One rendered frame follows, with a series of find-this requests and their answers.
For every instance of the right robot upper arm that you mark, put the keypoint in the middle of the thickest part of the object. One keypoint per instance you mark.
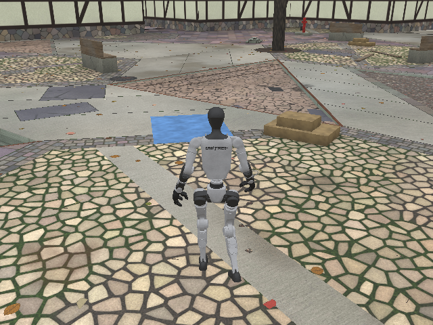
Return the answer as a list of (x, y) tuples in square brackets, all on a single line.
[(241, 153)]

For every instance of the robot right forearm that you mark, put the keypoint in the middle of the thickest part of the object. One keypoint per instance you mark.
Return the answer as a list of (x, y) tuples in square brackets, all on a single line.
[(248, 175)]

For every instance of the left robot upper arm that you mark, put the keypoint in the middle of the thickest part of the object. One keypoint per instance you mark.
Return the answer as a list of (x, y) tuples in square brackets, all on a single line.
[(191, 154)]

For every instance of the right robot hand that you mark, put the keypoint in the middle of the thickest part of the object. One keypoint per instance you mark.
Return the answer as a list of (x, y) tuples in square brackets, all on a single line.
[(252, 186)]

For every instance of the right robot foot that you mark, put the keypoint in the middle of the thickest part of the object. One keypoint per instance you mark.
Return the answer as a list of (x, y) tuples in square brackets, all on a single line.
[(235, 277)]

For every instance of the robot left forearm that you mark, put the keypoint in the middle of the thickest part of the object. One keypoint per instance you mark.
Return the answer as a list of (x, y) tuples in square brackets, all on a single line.
[(181, 181)]

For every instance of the left robot hand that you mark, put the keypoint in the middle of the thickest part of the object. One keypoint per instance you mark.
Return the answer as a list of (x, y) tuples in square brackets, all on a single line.
[(177, 196)]

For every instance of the robot right shin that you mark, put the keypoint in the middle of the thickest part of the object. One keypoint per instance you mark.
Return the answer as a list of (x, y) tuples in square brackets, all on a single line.
[(231, 244)]

